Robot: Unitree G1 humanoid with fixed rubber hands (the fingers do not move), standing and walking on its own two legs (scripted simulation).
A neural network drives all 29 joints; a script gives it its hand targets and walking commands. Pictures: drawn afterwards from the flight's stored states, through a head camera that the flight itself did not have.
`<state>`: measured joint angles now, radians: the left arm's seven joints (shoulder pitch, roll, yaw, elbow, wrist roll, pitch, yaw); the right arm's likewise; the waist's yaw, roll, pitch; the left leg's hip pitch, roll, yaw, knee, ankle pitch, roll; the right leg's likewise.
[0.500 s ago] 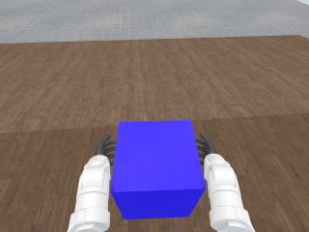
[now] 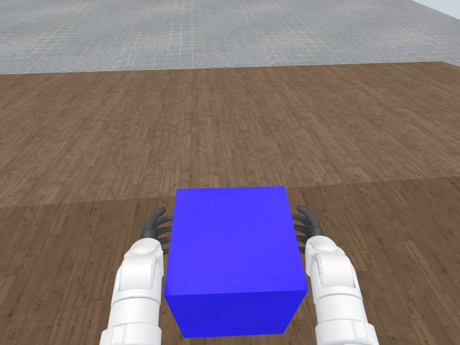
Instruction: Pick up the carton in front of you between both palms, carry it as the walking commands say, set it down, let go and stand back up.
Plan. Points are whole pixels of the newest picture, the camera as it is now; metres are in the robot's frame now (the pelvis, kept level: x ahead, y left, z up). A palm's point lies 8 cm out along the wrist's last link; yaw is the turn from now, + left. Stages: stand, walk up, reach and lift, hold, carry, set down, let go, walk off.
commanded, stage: reach and lift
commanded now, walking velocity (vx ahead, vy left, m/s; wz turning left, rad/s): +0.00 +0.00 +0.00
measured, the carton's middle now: (232, 264) +0.29 +0.00 -0.04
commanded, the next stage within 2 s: hold in 0.04 s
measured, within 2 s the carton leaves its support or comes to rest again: neither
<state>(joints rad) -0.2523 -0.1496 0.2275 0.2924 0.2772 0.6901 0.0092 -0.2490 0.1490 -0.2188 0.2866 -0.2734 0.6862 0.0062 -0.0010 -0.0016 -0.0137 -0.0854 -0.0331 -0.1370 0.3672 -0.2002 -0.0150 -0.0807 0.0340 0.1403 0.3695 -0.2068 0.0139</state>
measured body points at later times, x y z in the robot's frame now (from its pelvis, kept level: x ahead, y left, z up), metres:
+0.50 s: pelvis -0.01 +0.00 +0.00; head -0.06 +0.00 +0.45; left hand +0.29 +0.15 +0.04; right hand +0.29 -0.15 +0.04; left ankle +0.01 +0.13 -0.75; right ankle +0.00 -0.13 -0.75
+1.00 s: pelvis +0.00 +0.00 +0.00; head -0.05 +0.00 +0.44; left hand +0.30 +0.15 +0.04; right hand +0.30 -0.15 +0.04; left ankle +0.00 +0.13 -0.74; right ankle +0.00 -0.13 -0.74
